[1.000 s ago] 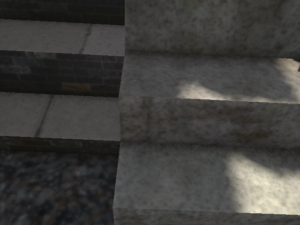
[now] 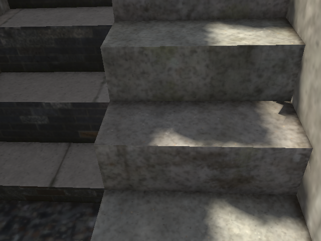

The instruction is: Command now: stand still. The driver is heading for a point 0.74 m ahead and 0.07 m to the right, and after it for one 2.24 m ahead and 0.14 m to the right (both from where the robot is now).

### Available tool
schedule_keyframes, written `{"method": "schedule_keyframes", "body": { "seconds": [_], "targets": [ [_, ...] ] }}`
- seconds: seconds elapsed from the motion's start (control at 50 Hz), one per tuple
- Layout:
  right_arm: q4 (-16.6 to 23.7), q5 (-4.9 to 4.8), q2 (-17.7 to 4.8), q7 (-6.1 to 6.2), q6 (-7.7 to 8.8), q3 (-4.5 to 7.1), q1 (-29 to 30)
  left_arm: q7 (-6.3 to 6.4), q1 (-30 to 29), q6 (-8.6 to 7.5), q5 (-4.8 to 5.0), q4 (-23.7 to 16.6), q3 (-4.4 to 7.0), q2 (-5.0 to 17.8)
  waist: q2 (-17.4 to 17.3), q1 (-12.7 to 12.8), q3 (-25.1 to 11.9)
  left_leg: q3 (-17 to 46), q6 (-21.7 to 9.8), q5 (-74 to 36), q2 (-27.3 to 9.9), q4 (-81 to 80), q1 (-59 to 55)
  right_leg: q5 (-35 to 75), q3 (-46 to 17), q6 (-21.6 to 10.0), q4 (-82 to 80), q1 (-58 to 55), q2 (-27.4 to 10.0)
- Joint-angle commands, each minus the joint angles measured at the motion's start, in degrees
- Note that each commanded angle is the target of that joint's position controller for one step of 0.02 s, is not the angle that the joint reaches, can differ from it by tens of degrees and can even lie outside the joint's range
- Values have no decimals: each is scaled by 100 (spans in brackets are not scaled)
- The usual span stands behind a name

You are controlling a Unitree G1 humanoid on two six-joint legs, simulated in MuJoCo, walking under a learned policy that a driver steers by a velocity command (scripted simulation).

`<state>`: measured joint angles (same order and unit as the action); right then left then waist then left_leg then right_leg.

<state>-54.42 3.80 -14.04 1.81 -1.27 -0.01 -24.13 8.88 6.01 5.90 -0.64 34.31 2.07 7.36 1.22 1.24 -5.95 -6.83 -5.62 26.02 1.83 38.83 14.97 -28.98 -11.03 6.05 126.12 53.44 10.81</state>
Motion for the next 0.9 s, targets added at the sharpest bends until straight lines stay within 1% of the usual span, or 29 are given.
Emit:
{"method": "schedule_keyframes", "body": {
  "seconds": [0.02, 0.04, 0.06, 0.08, 0.1, 0.12, 0.14, 0.16, 0.18, 0.2, 0.24, 0.32, 0.4, 0.44, 0.46, 0.48, 0.52, 0.54, 0.56, 0.58, 0.6, 0.62, 0.64, 0.68, 0.78, 0.82, 0.84, 0.88, 0.9],
  "targets": [
    [2156, -189, -903, 187, 993, 64, 4354, -20, 890, 204, -126, -23, 164, 1018, -725, 1418, 1060, 4032, -1077, 29, -3407, -2333, 3628, 2257, -968, -173, -2646, -2610, -2125],
    [1998, -152, -677, 186, 887, -33, 4048, -190, 926, 185, -136, 193, 133, 1130, 131, 1325, 1072, 2910, -350, 805, -2390, -2039, 3001, 1349, -645, -478, -6654, -3106, -2298],
    [1759, -162, -897, 179, 585, 137, 2743, -462, -68, 108, -213, 176, 30, 1042, 177, 313, 1379, 2229, -143, 1515, -1604, -1285, 1757, -201, 482, -892, -8875, -2570, -1635],
    [1539, 16, -682, 199, 131, 217, 1164, -715, -898, -61, -14, 297, -232, 590, 541, -722, 1385, 1639, -66, 2076, -951, -94, 878, -779, 1081, -1136, -10502, -2569, -1393],
    [1388, 168, -49, 122, -199, 178, 613, -746, -692, -221, 20, 648, -393, 120, 1306, -874, 1140, 662, 107, 2066, 39, 3492, 947, 1064, 1214, -1371, -10626, -2549, -1352],
    [1003, 192, 407, -29, -162, 225, -170, -786, 596, -539, 139, 811, -544, -229, 1743, -891, 781, 668, 613, 1453, 1042, 6458, 1889, 3542, 518, -1218, -7908, -2872, -1048],
    [1140, -2, 846, -178, -162, 148, -16, -744, 626, -641, 163, 589, -386, 474, 2877, -775, 487, 1078, 880, 966, 1494, 8821, 2287, 2366, -2022, -1807, -9712, -2058, -1880],
    [1878, -176, 724, -159, -88, 117, 792, -717, -96, -681, 159, 176, -273, 797, 2220, -890, 1211, 1572, 1012, 264, 1037, 9456, 2975, 503, -2381, -2094, -10586, -1422, -2311],
    [1982, -94, 143, -304, -190, 239, 1305, -537, -1378, -686, 121, -322, 56, 1440, 1276, -984, 1449, 2193, 835, -396, 309, 8883, 3335, -475, -2234, -2309, -9948, -1122, -2799],
    [2233, 1, -186, -388, -220, 259, 2179, -405, -808, -647, 101, -193, 117, 1397, -27, -500, 1730, 2534, 723, -406, 115, 7573, 4513, -1252, -2753, -2161, -9715, -1817, -3309],
    [2418, 191, -270, -381, -302, 278, 2309, -216, -268, -711, -10, -191, 126, 1135, -734, -312, 1136, 2467, 752, -1289, 224, 7001, 4599, -632, -2403, -1663, -9180, -2770, -3101],
    [1996, -1, -237, -353, -433, 322, 1546, -270, 81, -968, -13, -166, 81, 816, -216, -455, -79, 1864, 764, -2204, 551, 6479, 3709, 96, -883, -1283, -8493, -3459, -2532],
    [1767, -229, -237, -350, -305, 225, 903, -255, -887, -735, 20, -890, -85, 441, 755, -831, -370, 1303, 717, -2088, 412, 5629, 2370, -323, 342, -916, -7536, -2009, -2436],
    [1307, -693, -379, -481, -28, 254, -580, -390, -1598, -666, -333, -1102, -142, 513, 742, -1641, -353, -154, 395, -324, 292, 2989, 778, -281, 1918, -595, -7159, -1262, -1683],
    [1075, -657, -466, -465, 10, 215, -1238, -424, -1381, -614, -431, -1209, -143, 457, 1153, -1488, -169, -1025, 217, 349, 247, 858, -181, 319, 2579, -419, -7223, -1310, -1314],
    [765, -568, -344, -500, -49, 244, -1809, -301, -1465, -486, -260, -1313, -35, 423, 875, -1669, 88, -1630, -140, -632, -314, -1031, -624, 573, 2374, -425, -6522, -1494, -1413],
    [463, -513, 425, -533, -108, 22, -1062, 14, -296, -314, -53, -937, -138, -314, -888, -664, 188, -1038, -718, -3332, -859, -2267, -950, -624, 2278, -1229, -3141, -1118, -811],
    [878, -202, 577, -614, 24, -110, -90, 34, -285, -272, -38, -993, -158, -392, -1351, -302, 489, -622, -770, -3338, -795, -2726, -90, -1066, 1829, -1334, -1138, -976, -385],
    [1427, 205, 607, -660, 217, -200, 627, -145, -736, -243, 96, -1077, -58, -515, -78, -102, 669, 647, -671, -2765, -894, -1099, 322, 45, 723, -1331, 1323, 91, 174],
    [1618, 539, -129, -620, 422, -130, 789, -321, -1397, -285, 560, -1528, -284, -1255, -644, 347, 1096, 1043, 302, -5687, -1180, 527, 736, 410, -63, -1139, 3151, 1263, 499],
    [1824, 597, -1500, -504, 555, 412, 1259, -219, -1117, -374, 257, -1725, -254, -643, -1053, 669, 861, 1992, 438, -4285, -1887, -204, 480, 1244, -244, -906, 2583, 2109, 13],
    [2121, 217, -1975, -360, 755, 689, 1834, -162, -1129, -325, -84, -1850, -23, 239, -2168, 610, 713, 3630, -482, -651, -2898, -2080, 1141, 1431, -78, -722, 1987, 1831, -745],
    [2120, -11, -1062, -190, 783, 504, 1969, -263, -1441, -334, -259, -1655, 261, 1325, -1177, 414, 1251, 3714, -886, 300, -2543, -2428, 1792, 2157, 95, -567, 1046, 955, -1047],
    [2267, -131, -493, 103, 693, 295, 1461, -465, -1694, -282, -239, -1316, 468, 1876, 124, -201, 1205, 3572, -887, 259, -2126, -1700, 1443, 2619, 375, -585, -2589, -299, -1257],
    [2020, 274, -468, 108, 273, 494, 751, -724, -858, -449, 77, -844, 159, 533, -1232, -346, 478, 2340, -470, -1026, -1290, 261, 308, 1660, 1194, -1120, -8238, -2519, -1393],
    [1921, 268, -153, 19, 116, 484, 862, -767, -667, -939, -185, -719, -92, 133, 310, -352, 87, 276, 175, -2414, -19, 2516, -25, 2949, 1597, -1538, -8995, -2974, -1193],
    [1805, 56, 180, 57, 20, 415, 812, -722, -587, -974, -145, -525, -136, 81, 1366, -418, 87, -171, 418, -123, 660, 3662, 1476, 6090, 1166, -1879, -8567, -3819, -1460],
    [1775, 1, 90, -168, 71, 385, -457, -439, -2025, -928, -186, -989, -116, 353, 1094, -1652, 146, 698, 18, 54, 59, 1077, 412, 6048, 560, -1579, -7569, -2128, -1595],
    [1279, 77, -88, -217, 166, 471, -1966, -318, -3286, -846, 71, -1228, -126, 308, -160, -2877, 188, 723, -663, -2199, -390, -758, -1496, 3294, 1062, -1291, -4422, -475, -993]
  ]
}}
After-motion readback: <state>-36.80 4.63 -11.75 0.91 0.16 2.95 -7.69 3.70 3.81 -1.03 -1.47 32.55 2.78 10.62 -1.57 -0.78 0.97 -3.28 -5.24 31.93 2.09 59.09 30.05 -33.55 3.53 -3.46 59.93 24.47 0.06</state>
